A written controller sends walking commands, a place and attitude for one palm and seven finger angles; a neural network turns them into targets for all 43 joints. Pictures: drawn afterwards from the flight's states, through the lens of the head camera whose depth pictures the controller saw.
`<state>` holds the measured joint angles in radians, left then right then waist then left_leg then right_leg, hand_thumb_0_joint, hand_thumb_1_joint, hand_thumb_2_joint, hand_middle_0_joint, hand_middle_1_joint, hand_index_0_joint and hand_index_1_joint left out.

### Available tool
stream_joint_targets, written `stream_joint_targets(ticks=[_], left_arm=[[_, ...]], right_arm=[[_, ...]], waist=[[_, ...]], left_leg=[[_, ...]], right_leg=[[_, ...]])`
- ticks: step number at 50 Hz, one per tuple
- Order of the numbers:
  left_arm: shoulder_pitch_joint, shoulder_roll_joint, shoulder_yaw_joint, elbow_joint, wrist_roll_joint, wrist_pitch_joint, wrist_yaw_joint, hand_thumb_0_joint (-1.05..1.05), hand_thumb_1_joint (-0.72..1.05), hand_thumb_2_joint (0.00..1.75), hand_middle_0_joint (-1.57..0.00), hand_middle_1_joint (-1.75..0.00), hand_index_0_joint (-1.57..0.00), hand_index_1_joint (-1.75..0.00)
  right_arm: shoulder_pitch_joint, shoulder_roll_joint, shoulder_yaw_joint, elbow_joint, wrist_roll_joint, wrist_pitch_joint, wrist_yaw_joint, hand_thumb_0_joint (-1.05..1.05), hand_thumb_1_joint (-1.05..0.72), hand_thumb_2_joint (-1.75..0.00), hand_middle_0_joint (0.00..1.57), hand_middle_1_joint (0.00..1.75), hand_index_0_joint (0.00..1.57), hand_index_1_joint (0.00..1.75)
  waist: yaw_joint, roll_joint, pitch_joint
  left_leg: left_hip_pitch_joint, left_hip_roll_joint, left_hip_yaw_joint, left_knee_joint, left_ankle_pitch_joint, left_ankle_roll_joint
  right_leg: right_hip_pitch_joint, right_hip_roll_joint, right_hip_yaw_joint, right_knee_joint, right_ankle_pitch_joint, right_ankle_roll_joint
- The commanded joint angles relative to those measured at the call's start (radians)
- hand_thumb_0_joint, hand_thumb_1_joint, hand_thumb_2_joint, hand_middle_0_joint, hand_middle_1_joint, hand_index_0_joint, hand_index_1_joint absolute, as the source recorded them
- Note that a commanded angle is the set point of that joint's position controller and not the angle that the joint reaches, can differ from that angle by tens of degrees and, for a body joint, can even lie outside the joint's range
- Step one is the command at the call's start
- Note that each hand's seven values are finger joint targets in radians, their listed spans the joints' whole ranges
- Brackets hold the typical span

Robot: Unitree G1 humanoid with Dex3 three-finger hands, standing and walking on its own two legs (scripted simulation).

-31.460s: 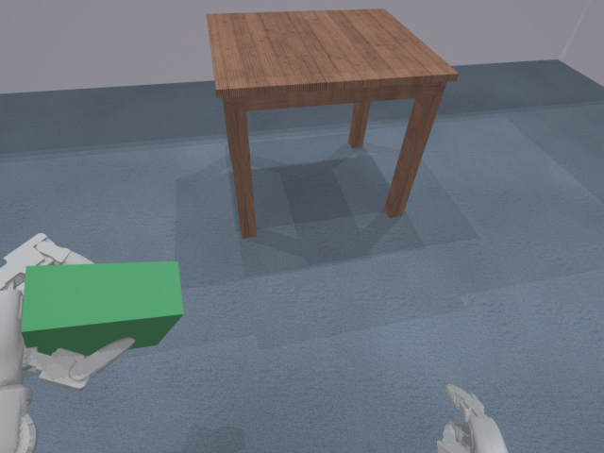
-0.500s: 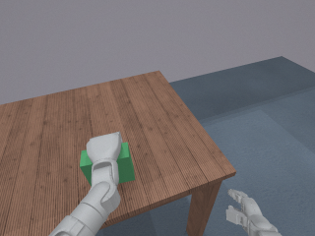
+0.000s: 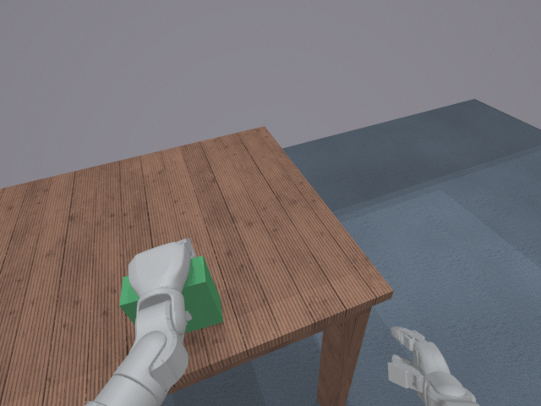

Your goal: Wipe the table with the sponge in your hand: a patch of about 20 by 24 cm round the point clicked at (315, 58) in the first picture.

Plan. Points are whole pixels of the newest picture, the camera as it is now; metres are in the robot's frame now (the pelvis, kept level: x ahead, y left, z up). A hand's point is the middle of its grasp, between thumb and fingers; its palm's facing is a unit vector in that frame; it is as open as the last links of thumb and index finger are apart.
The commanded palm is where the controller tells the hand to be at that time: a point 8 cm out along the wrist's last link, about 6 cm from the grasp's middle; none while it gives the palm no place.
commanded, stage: slide back across to the middle lane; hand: left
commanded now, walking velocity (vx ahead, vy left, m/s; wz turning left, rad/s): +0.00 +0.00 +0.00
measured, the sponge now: (179, 307) +0.28 +0.20 -0.01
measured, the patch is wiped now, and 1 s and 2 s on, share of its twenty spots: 0.95 0.95 0.95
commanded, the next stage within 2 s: wipe forward along the middle lane in 0.38 s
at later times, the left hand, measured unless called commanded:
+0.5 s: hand (142, 303) +0.25 +0.24 +0.04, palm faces -0.01 -0.15 -0.99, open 9.8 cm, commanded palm +0.22 +0.25 +0.09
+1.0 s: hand (136, 281) +0.29 +0.27 +0.03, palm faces -0.06 -0.08 -1.00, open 9.8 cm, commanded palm +0.27 +0.27 +0.07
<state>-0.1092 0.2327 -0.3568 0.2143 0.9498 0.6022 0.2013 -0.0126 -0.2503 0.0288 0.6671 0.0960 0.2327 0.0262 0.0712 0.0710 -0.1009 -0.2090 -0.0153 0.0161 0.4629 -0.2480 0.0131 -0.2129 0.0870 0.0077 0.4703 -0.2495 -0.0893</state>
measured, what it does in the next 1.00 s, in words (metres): stands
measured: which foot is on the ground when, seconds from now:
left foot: down 0.00-1.00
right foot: down 0.00-1.00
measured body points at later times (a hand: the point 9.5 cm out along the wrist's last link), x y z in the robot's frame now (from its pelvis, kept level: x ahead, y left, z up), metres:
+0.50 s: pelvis +0.00 +0.00 +0.00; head -0.03 -0.04 +0.45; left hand +0.25 +0.24 +0.09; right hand +0.25 -0.21 -0.07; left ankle +0.00 +0.12 -0.74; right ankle +0.00 -0.06 -0.74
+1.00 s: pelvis -0.01 +0.00 +0.00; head -0.02 -0.03 +0.45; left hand +0.29 +0.27 +0.09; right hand +0.21 -0.22 -0.10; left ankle +0.00 +0.12 -0.74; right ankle +0.00 -0.06 -0.74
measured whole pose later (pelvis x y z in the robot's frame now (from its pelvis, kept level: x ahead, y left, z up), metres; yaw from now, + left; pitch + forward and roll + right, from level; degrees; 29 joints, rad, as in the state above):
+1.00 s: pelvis -0.01 +0.00 +0.00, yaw +2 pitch +3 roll +0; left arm -0.24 0.32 -0.18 0.41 0.99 0.42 0.14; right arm 0.06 -0.26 0.02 0.70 0.08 0.14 -0.06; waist 0.07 0.06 -0.09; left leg -0.30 -0.02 -0.01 0.49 -0.23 0.02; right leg -0.29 0.08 -0.02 0.48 -0.24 -0.08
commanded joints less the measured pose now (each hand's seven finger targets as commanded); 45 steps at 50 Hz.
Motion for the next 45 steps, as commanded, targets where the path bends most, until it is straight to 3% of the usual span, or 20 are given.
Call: stream_joint_targets(ticks=[1, 2, 3, 7, 11, 15, 17, 20, 22, 24, 27, 28, 31, 32, 35, 37, 38, 40, 42, 45], left_arm=[[-0.134, 0.145, 0.110, -0.178, 0.020, 0.003, -0.002, 0.00, 0.10, 1.30, -1.20, -1.60, -1.20, -1.60], [-0.133, 0.192, 0.162, -0.194, 0.018, -0.004, -0.003, 0.00, 0.10, 1.30, -1.20, -1.60, -1.20, -1.60], [-0.121, 0.169, 0.138, -0.189, 0.017, -0.009, -0.006, 0.00, 0.10, 1.30, -1.20, -1.60, -1.20, -1.60], [-0.097, 0.223, 0.198, -0.217, 0.012, -0.030, -0.015, 0.00, 0.10, 1.30, -1.20, -1.60, -1.20, -1.60], [-0.048, 0.204, 0.179, -0.219, 0.019, -0.048, -0.026, 0.00, 0.10, 1.30, -1.20, -1.60, -1.20, -1.60], [-0.072, 0.213, 0.191, -0.230, 0.019, -0.071, -0.039, 0.00, 0.10, 1.30, -1.20, -1.60, -1.20, -1.60], [-0.082, 0.242, 0.220, -0.245, 0.025, -0.085, -0.042, 0.00, 0.10, 1.30, -1.20, -1.60, -1.20, -1.60], [-0.038, 0.226, 0.217, -0.238, 0.022, -0.106, -0.041, 0.00, 0.10, 1.30, -1.20, -1.60, -1.20, -1.60], [-0.044, 0.268, 0.264, -0.238, 0.025, -0.119, -0.037, 0.00, 0.10, 1.30, -1.20, -1.60, -1.20, -1.60], [-0.037, 0.251, 0.252, -0.229, 0.026, -0.128, -0.030, 0.00, 0.10, 1.30, -1.20, -1.60, -1.20, -1.60], [-0.108, 0.262, 0.258, -0.201, 0.047, -0.124, -0.021, 0.00, 0.10, 1.30, -1.20, -1.60, -1.20, -1.60], [-0.136, 0.230, 0.225, -0.179, 0.053, -0.121, -0.020, 0.00, 0.10, 1.30, -1.20, -1.60, -1.20, -1.60], [-0.183, 0.230, 0.222, -0.107, 0.055, -0.117, -0.021, 0.00, 0.10, 1.30, -1.20, -1.60, -1.20, -1.60], [-0.190, 0.275, 0.267, -0.100, 0.052, -0.117, -0.021, 0.00, 0.10, 1.30, -1.20, -1.60, -1.20, -1.60], [-0.209, 0.235, 0.236, -0.053, 0.045, -0.128, -0.026, 0.00, 0.10, 1.30, -1.20, -1.60, -1.20, -1.60], [-0.214, 0.245, 0.251, -0.024, 0.051, -0.131, -0.028, 0.00, 0.10, 1.30, -1.20, -1.60, -1.20, -1.60], [-0.219, 0.210, 0.214, -0.010, 0.050, -0.134, -0.031, 0.00, 0.10, 1.30, -1.20, -1.60, -1.20, -1.60], [-0.263, 0.209, 0.205, 0.034, 0.054, -0.137, -0.035, 0.00, 0.10, 1.30, -1.20, -1.60, -1.20, -1.60], [-0.284, 0.270, 0.258, 0.075, 0.054, -0.143, -0.038, 0.00, 0.10, 1.30, -1.20, -1.60, -1.20, -1.60], [-0.320, 0.246, 0.231, 0.116, 0.057, -0.164, -0.038, 0.00, 0.10, 1.30, -1.20, -1.60, -1.20, -1.60]], right_arm=[[-0.277, -0.088, -0.029, -0.192, -0.005, -0.077, -0.009, 0.00, -0.90, -0.90, 0.20, 0.30, 0.20, 0.30], [-0.274, -0.093, -0.031, -0.187, -0.007, -0.080, -0.010, 0.00, -0.90, -0.90, 0.20, 0.30, 0.20, 0.30], [-0.276, -0.089, -0.027, -0.189, -0.008, -0.084, -0.013, 0.00, -0.90, -0.90, 0.20, 0.30, 0.20, 0.30], [-0.276, -0.093, -0.028, -0.181, -0.010, -0.099, -0.023, 0.00, -0.90, -0.90, 0.20, 0.30, 0.20, 0.30], [-0.264, -0.091, -0.027, -0.179, -0.012, -0.115, -0.026, 0.00, -0.90, -0.90, 0.20, 0.30, 0.20, 0.30], [-0.253, -0.096, -0.032, -0.174, -0.017, -0.125, -0.037, 0.00, -0.90, -0.90, 0.20, 0.30, 0.20, 0.30], [-0.244, -0.101, -0.036, -0.171, -0.019, -0.131, -0.040, 0.00, -0.90, -0.90, 0.20, 0.30, 0.20, 0.30], [-0.236, -0.096, -0.035, -0.173, -0.022, -0.139, -0.043, 0.00, -0.90, -0.90, 0.20, 0.30, 0.20, 0.30], [-0.231, -0.101, -0.037, -0.167, -0.024, -0.143, -0.048, 0.00, -0.90, -0.90, 0.20, 0.30, 0.20, 0.30], [-0.228, -0.097, -0.034, -0.168, -0.025, -0.146, -0.051, 0.00, -0.90, -0.90, 0.20, 0.30, 0.20, 0.30], [-0.224, -0.104, -0.035, -0.154, -0.027, -0.148, -0.057, 0.00, -0.90, -0.90, 0.20, 0.30, 0.20, 0.30], [-0.215, -0.102, -0.035, -0.153, -0.027, -0.147, -0.059, 0.00, -0.90, -0.90, 0.20, 0.30, 0.20, 0.30], [-0.205, -0.106, -0.034, -0.140, -0.024, -0.150, -0.070, 0.00, -0.90, -0.90, 0.20, 0.30, 0.20, 0.30], [-0.202, -0.112, -0.036, -0.138, -0.024, -0.151, -0.073, 0.00, -0.90, -0.90, 0.20, 0.30, 0.20, 0.30], [-0.182, -0.111, -0.035, -0.135, -0.022, -0.149, -0.081, 0.00, -0.90, -0.90, 0.20, 0.30, 0.20, 0.30], [-0.177, -0.114, -0.036, -0.134, -0.022, -0.151, -0.081, 0.00, -0.90, -0.90, 0.20, 0.30, 0.20, 0.30], [-0.162, -0.113, -0.037, -0.139, -0.020, -0.150, -0.081, 0.00, -0.90, -0.90, 0.20, 0.30, 0.20, 0.30], [-0.150, -0.116, -0.037, -0.134, -0.018, -0.147, -0.083, 0.00, -0.90, -0.90, 0.20, 0.30, 0.20, 0.30], [-0.142, -0.125, -0.036, -0.131, -0.019, -0.145, -0.087, 0.00, -0.90, -0.90, 0.20, 0.30, 0.20, 0.30], [-0.118, -0.122, -0.039, -0.131, -0.017, -0.143, -0.093, 0.00, -0.90, -0.90, 0.20, 0.30, 0.20, 0.30]], waist=[[0.033, -0.112, -0.139], [0.036, -0.114, -0.149], [0.032, -0.121, -0.126], [0.034, -0.108, -0.114], [0.033, -0.100, -0.097], [0.020, -0.103, -0.075], [0.020, -0.082, -0.084], [0.028, -0.091, -0.092], [0.032, -0.104, -0.103], [0.034, -0.102, -0.098], [0.024, -0.085, -0.085], [0.013, -0.094, -0.079], [0.010, -0.121, -0.080], [0.015, -0.109, -0.090], [0.006, -0.130, -0.123], [0.010, -0.131, -0.132], [0.000, -0.121, -0.130], [-0.010, -0.131, -0.105], [-0.004, -0.148, -0.100], [-0.015, -0.138, -0.108]], left_leg=[[0.011, -0.035, -0.050, -0.031, 0.188, 0.041], [0.016, -0.035, -0.056, -0.033, 0.189, 0.039], [0.005, -0.037, -0.050, -0.035, 0.182, 0.041], [0.023, -0.039, -0.053, -0.039, 0.176, 0.038], [0.028, -0.040, -0.052, -0.035, 0.190, 0.040], [0.034, -0.040, -0.053, -0.037, 0.166, 0.044], [0.052, -0.038, -0.060, -0.041, 0.168, 0.045], [0.043, -0.037, -0.059, -0.041, 0.171, 0.045], [0.047, -0.038, -0.063, -0.041, 0.165, 0.046], [0.035, -0.037, -0.060, -0.043, 0.168, 0.045], [0.032, -0.036, -0.067, -0.049, 0.152, 0.042], [0.021, -0.033, -0.061, -0.048, 0.144, 0.044], [0.009, -0.034, -0.059, -0.046, 0.122, 0.042], [0.013, -0.034, -0.065, -0.049, 0.118, 0.042], [-0.008, -0.035, -0.056, -0.040, 0.134, 0.042], [-0.009, -0.035, -0.064, -0.039, 0.138, 0.041], [-0.017, -0.034, -0.057, -0.033, 0.138, 0.043], [-0.034, -0.033, -0.058, -0.030, 0.117, 0.042], [-0.054, -0.034, -0.065, -0.033, 0.096, 0.042], [-0.071, -0.036, -0.053, -0.018, 0.084, 0.043]], right_leg=[[0.134, -0.069, 0.158, -0.094, 0.286, 0.008], [0.142, -0.064, 0.165, -0.093, 0.285, 0.005], [0.139, -0.068, 0.163, -0.094, 0.286, 0.010], [0.136, -0.071, 0.187, -0.117, 0.264, 0.011], [0.125, -0.072, 0.182, -0.116, 0.294, 0.011], [0.093, -0.070, 0.181, -0.136, 0.230, 0.013], [0.083, -0.064, 0.179, -0.141, 0.210, 0.008], [0.091, -0.066, 0.162, -0.132, 0.220, 0.010], [0.092, -0.064, 0.176, -0.137, 0.206, 0.009], [0.095, -0.066, 0.159, -0.128, 0.222, 0.010], [0.061, -0.059, 0.168, -0.138, 0.184, 0.004], [0.052, -0.059, 0.148, -0.132, 0.176, 0.007], [0.038, -0.060, 0.141, -0.136, 0.152, 0.011], [0.042, -0.057, 0.151, -0.137, 0.144, 0.006], [0.061, -0.062, 0.130, -0.113, 0.202, 0.013], [0.050, -0.057, 0.133, -0.109, 0.202, 0.008], [0.046, -0.061, 0.118, -0.102, 0.212, 0.011], [0.018, -0.061, 0.113, -0.106, 0.189, 0.013], [0.014, -0.059, 0.127, -0.110, 0.160, 0.011], [0.006, -0.065, 0.110, -0.102, 0.158, 0.017]])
